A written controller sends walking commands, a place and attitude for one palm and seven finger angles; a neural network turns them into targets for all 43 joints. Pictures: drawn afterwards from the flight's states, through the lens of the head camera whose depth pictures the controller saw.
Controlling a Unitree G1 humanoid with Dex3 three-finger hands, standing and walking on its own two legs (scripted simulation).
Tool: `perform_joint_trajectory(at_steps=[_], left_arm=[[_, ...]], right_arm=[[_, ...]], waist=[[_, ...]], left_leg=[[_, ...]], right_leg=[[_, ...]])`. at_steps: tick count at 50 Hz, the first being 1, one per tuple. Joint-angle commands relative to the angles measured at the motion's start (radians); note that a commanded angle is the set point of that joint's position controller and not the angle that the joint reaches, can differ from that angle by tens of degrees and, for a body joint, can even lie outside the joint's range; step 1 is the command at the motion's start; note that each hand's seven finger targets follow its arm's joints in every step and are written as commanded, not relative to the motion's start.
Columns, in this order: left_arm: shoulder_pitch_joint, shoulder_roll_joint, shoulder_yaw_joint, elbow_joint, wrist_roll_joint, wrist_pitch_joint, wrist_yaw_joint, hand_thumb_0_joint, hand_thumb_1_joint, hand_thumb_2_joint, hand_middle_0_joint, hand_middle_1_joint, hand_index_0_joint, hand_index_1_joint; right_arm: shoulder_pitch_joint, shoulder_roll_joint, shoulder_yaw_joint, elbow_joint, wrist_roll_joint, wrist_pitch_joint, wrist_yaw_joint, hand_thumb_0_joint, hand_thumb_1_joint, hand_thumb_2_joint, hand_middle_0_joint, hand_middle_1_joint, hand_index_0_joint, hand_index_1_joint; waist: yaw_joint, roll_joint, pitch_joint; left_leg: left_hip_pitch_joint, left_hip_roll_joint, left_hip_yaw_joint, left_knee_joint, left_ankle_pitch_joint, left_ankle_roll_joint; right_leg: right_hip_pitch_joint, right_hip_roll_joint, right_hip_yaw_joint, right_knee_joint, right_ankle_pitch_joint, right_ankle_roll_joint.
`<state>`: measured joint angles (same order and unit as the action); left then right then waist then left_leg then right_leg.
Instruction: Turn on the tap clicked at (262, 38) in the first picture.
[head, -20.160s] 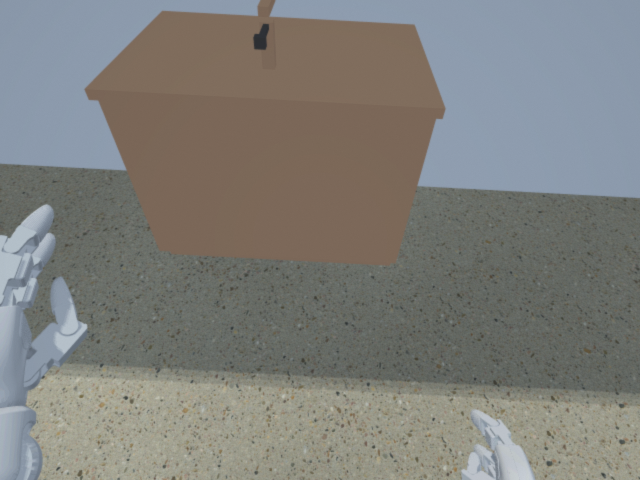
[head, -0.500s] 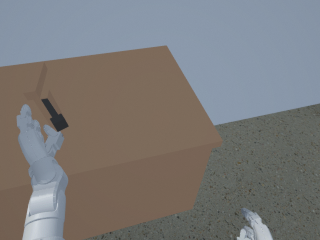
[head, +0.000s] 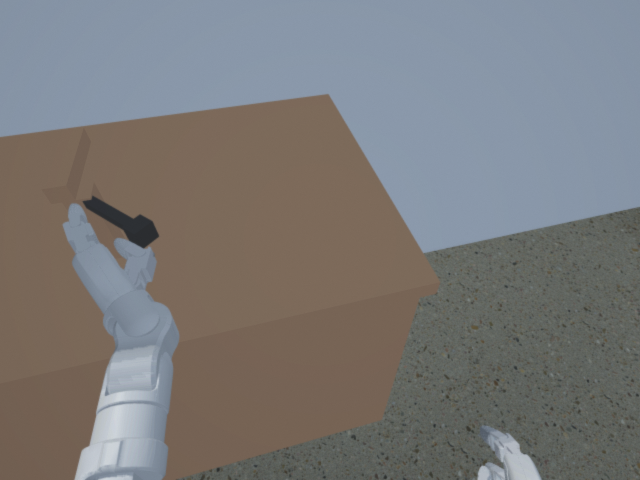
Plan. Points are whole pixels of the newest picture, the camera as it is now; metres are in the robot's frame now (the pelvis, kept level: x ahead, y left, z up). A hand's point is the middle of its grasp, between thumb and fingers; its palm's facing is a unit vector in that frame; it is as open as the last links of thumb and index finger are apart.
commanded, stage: push the lever round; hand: left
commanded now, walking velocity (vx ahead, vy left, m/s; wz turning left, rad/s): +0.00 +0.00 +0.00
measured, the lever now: (141, 231) +0.38 +0.26 +0.12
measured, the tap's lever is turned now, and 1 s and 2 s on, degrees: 42 73 86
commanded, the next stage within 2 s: lift the hand up off the lever in 1.30 s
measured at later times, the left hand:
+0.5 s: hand (173, 239) +0.38 +0.22 +0.11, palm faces +0.79 -0.61 -0.05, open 7.5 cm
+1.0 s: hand (190, 220) +0.41 +0.21 +0.11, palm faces +0.83 -0.55 -0.08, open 7.9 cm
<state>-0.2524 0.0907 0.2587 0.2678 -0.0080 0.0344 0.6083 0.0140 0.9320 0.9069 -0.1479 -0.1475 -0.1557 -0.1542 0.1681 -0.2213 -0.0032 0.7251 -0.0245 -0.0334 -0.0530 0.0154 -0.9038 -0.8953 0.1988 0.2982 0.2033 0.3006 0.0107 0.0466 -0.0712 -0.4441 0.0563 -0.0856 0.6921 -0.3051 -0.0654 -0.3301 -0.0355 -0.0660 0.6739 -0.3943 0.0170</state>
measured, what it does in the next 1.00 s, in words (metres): stands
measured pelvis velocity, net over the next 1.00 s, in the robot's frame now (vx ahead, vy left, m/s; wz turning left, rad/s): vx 0.01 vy -0.01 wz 0.01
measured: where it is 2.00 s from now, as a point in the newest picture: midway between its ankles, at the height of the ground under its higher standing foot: outside the picture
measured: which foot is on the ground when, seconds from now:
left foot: down 0.00-1.00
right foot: down 0.00-1.00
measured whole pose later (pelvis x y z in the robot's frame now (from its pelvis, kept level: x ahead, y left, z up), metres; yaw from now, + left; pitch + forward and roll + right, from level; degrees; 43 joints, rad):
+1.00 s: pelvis +0.01 -0.01 +0.00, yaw +1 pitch +6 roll -1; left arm -0.56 0.01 0.31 0.58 0.09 0.05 0.87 0.01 0.92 0.91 -0.15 -0.15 -0.10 -0.13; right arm 0.17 -0.20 -0.03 0.77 -0.07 0.03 0.01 0.01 -0.91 -0.90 0.20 0.30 0.20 0.30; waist -0.01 0.05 -0.11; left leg -0.50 0.06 -0.10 0.70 -0.31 -0.07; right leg -0.39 -0.03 -0.08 0.69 -0.41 0.01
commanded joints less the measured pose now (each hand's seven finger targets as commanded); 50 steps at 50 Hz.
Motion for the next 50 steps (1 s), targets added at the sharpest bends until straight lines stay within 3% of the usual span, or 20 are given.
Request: perform_joint_trajectory(at_steps=[1, 2, 3, 7, 11, 16, 17, 18, 22, 26, 29, 32, 33, 37, 38, 42, 44, 46, 47, 50], left_arm=[[-0.367, 0.093, -0.062, -0.226, 0.047, -0.069, 0.027, 0.0, 0.9, 0.9, -0.15, -0.15, -0.15, -0.15], [-0.38, 0.118, -0.034, -0.232, 0.05, -0.071, 0.038, 0.0, 0.9, 0.9, -0.15, -0.15, -0.15, -0.15], [-0.383, 0.082, -0.067, -0.224, 0.052, -0.068, 0.043, 0.0, 0.9, 0.9, -0.15, -0.15, -0.15, -0.15], [-0.415, 0.107, -0.034, -0.197, 0.063, -0.058, 0.073, 0.0, 0.9, 0.9, -0.15, -0.15, -0.15, -0.15], [-0.461, 0.057, -0.072, -0.18, 0.071, -0.053, 0.095, 0.0, 0.9, 0.9, -0.15, -0.15, -0.15, -0.15], [-0.478, 0.054, -0.056, -0.116, 0.077, -0.042, 0.124, 0.0, 0.9, 0.9, -0.15, -0.15, -0.15, -0.15], [-0.483, 0.084, -0.021, -0.101, 0.077, -0.04, 0.131, 0.0, 0.9, 0.9, -0.15, -0.15, -0.15, -0.15], [-0.517, 0.06, -0.048, -0.116, 0.079, -0.044, 0.134, 0.0, 0.9, 0.9, -0.15, -0.15, -0.15, -0.15], [-0.485, 0.075, -0.012, -0.1, 0.089, -0.042, 0.155, 0.0, 0.9, 0.9, -0.15, -0.15, -0.15, -0.15], [-0.557, 0.026, -0.062, -0.086, 0.096, -0.042, 0.172, 0.0, 0.9, 0.9, -0.15, -0.15, -0.15, -0.15], [-0.588, 0.037, -0.039, -0.058, 0.096, -0.043, 0.191, 0.0, 0.9, 0.9, -0.15, -0.15, -0.15, -0.15], [-0.597, 0.04, -0.031, -0.041, 0.109, -0.036, 0.206, 0.0, 0.9, 0.9, -0.15, -0.15, -0.15, -0.15], [-0.613, 0.004, -0.062, -0.041, 0.108, -0.036, 0.211, 0.0, 0.9, 0.9, -0.15, -0.15, -0.15, -0.15], [-0.647, 0.031, -0.026, 0.022, 0.116, -0.027, 0.233, 0.0, 0.9, 0.9, -0.15, -0.15, -0.15, -0.15], [-0.681, -0.003, -0.058, 0.027, 0.116, -0.027, 0.237, 0.0, 0.9, 0.9, -0.15, -0.15, -0.15, -0.15], [-0.715, 0.08, 0.021, 0.091, 0.132, -0.03, 0.254, 0.0, 0.9, 0.9, -0.15, -0.15, -0.15, -0.15], [-0.724, 0.055, 0.002, 0.081, 0.134, -0.033, 0.253, 0.0, 0.9, 0.9, -0.15, -0.15, -0.15, -0.15], [-0.72, 0.049, -0.001, 0.105, 0.136, -0.028, 0.249, 0.0, 0.9, 0.9, -0.15, -0.15, -0.15, -0.15], [-0.705, 0.086, 0.04, 0.132, 0.139, -0.025, 0.251, 0.0, 0.9, 0.9, -0.15, -0.15, -0.15, -0.15], [-0.746, 0.062, 0.019, 0.146, 0.132, -0.033, 0.248, 0.0, 0.9, 0.9, -0.15, -0.15, -0.15, -0.15]], right_arm=[[-0.117, -0.112, -0.044, -0.144, -0.001, -0.041, 0.001, 0.0, -0.9, -0.9, 0.2, 0.3, 0.2, 0.3], [-0.116, -0.115, -0.046, -0.138, -0.002, -0.039, 0.0, 0.0, -0.9, -0.9, 0.2, 0.3, 0.2, 0.3], [-0.118, -0.111, -0.046, -0.141, -0.002, -0.039, 0.003, 0.0, -0.9, -0.9, 0.2, 0.3, 0.2, 0.3], [-0.12, -0.111, -0.049, -0.128, -0.008, -0.03, 0.004, 0.0, -0.9, -0.9, 0.2, 0.3, 0.2, 0.3], [-0.122, -0.104, -0.05, -0.126, -0.012, -0.027, 0.011, 0.0, -0.9, -0.9, 0.2, 0.3, 0.2, 0.3], [-0.119, -0.102, -0.052, -0.119, -0.018, -0.016, 0.019, 0.0, -0.9, -0.9, 0.2, 0.3, 0.2, 0.3], [-0.12, -0.107, -0.053, -0.113, -0.019, -0.011, 0.018, 0.0, -0.9, -0.9, 0.2, 0.3, 0.2, 0.3], [-0.122, -0.102, -0.051, -0.116, -0.018, -0.01, 0.02, 0.0, -0.9, -0.9, 0.2, 0.3, 0.2, 0.3], [-0.109, -0.101, -0.06, -0.113, -0.027, -0.001, 0.029, 0.0, -0.9, -0.9, 0.2, 0.3, 0.2, 0.3], [-0.118, -0.097, -0.057, -0.113, -0.028, 0.002, 0.038, 0.0, -0.9, -0.9, 0.2, 0.3, 0.2, 0.3], [-0.111, -0.099, -0.06, -0.104, -0.029, 0.002, 0.039, 0.0, -0.9, -0.9, 0.2, 0.3, 0.2, 0.3], [-0.111, -0.097, -0.064, -0.096, -0.033, 0.007, 0.044, 0.0, -0.9, -0.9, 0.2, 0.3, 0.2, 0.3], [-0.11, -0.095, -0.062, -0.1, -0.034, 0.006, 0.048, 0.0, -0.9, -0.9, 0.2, 0.3, 0.2, 0.3], [-0.104, -0.1, -0.067, -0.083, -0.038, 0.012, 0.051, 0.0, -0.9, -0.9, 0.2, 0.3, 0.2, 0.3], [-0.107, -0.097, -0.063, -0.086, -0.037, 0.011, 0.055, 0.0, -0.9, -0.9, 0.2, 0.3, 0.2, 0.3], [-0.085, -0.106, -0.068, -0.068, -0.043, 0.021, 0.049, 0.0, -0.9, -0.9, 0.2, 0.3, 0.2, 0.3], [-0.077, -0.099, -0.069, -0.079, -0.044, 0.026, 0.053, 0.0, -0.9, -0.9, 0.2, 0.3, 0.2, 0.3], [-0.071, -0.099, -0.069, -0.081, -0.046, 0.032, 0.055, 0.0, -0.9, -0.9, 0.2, 0.3, 0.2, 0.3], [-0.06, -0.104, -0.071, -0.071, -0.046, 0.037, 0.053, 0.0, -0.9, -0.9, 0.2, 0.3, 0.2, 0.3], [-0.054, -0.101, -0.069, -0.078, -0.045, 0.036, 0.056, 0.0, -0.9, -0.9, 0.2, 0.3, 0.2, 0.3]], waist=[[-0.015, -0.028, -0.218], [-0.009, -0.015, -0.228], [-0.013, -0.031, -0.222], [-0.007, -0.023, -0.23], [-0.016, -0.028, -0.243], [-0.015, -0.074, -0.236], [-0.014, -0.067, -0.226], [-0.019, -0.049, -0.237], [-0.002, -0.046, -0.278], [-0.024, -0.039, -0.25], [-0.024, -0.07, -0.259], [-0.017, -0.026, -0.264], [-0.026, -0.031, -0.268], [-0.031, -0.066, -0.256], [-0.04, -0.043, -0.251], [-0.037, -0.073, -0.28], [-0.039, -0.074, -0.314], [-0.041, -0.065, -0.304], [-0.036, -0.075, -0.298], [-0.05, -0.092, -0.287]], left_leg=[[0.168, -0.063, 0.067, -0.069, 0.204, 0.067], [0.172, -0.063, 0.063, -0.075, 0.205, 0.065], [0.167, -0.064, 0.063, -0.076, 0.203, 0.065], [0.166, -0.065, 0.065, -0.077, 0.209, 0.064], [0.174, -0.065, 0.072, -0.068, 0.222, 0.064], [0.153, -0.064, 0.07, -0.065, 0.228, 0.064], [0.152, -0.064, 0.069, -0.071, 0.219, 0.065], [0.161, -0.065, 0.072, -0.069, 0.227, 0.064], [0.163, -0.064, 0.074, -0.06, 0.276, 0.061], [0.16, -0.063, 0.076, -0.053, 0.259, 0.063], [0.153, -0.063, 0.07, -0.057, 0.245, 0.064], [0.154, -0.062, 0.067, -0.06, 0.249, 0.058], [0.16, -0.065, 0.069, -0.053, 0.252, 0.06], [0.133, -0.063, 0.064, -0.054, 0.232, 0.06], [0.136, -0.063, 0.066, -0.053, 0.221, 0.06], [0.121, -0.065, 0.069, -0.048, 0.215, 0.065], [0.132, -0.067, 0.079, -0.035, 0.253, 0.069], [0.124, -0.066, 0.085, -0.029, 0.264, 0.068], [0.118, -0.065, 0.076, -0.036, 0.261, 0.067], [0.108, -0.067, 0.081, -0.033, 0.242, 0.071]], right_leg=[[-0.007, 0.039, -0.022, -0.109, 0.27, -0.04], [-0.001, 0.04, -0.021, -0.107, 0.266, -0.043], [-0.002, 0.039, -0.024, -0.106, 0.263, -0.041], [0.005, 0.038, -0.024, -0.111, 0.267, -0.044], [0.001, 0.036, -0.026, -0.11, 0.281, -0.043], [0.006, 0.035, -0.032, -0.111, 0.289, -0.041], [0.004, 0.036, -0.031, -0.119, 0.278, -0.041], [0.004, 0.033, -0.03, -0.115, 0.285, -0.042], [0.032, 0.035, -0.036, -0.101, 0.337, -0.045], [-0.001, 0.032, -0.036, -0.106, 0.316, -0.044], [-0.001, 0.035, -0.039, -0.107, 0.298, -0.044], [-0.006, 0.036, -0.042, -0.101, 0.29, -0.049], [-0.014, 0.034, -0.042, -0.101, 0.293, -0.047], [-0.022, 0.037, -0.046, -0.104, 0.277, -0.046], [-0.04, 0.034, -0.045, -0.102, 0.263, -0.045], [-0.028, 0.037, -0.039, -0.104, 0.266, -0.044], [-0.013, 0.034, -0.038, -0.095, 0.313, -0.043], [-0.014, 0.032, -0.038, -0.095, 0.334, -0.041], [-0.011, 0.036, -0.04, -0.095, 0.33, -0.043], [-0.024, 0.036, -0.038, -0.099, 0.318, -0.037]])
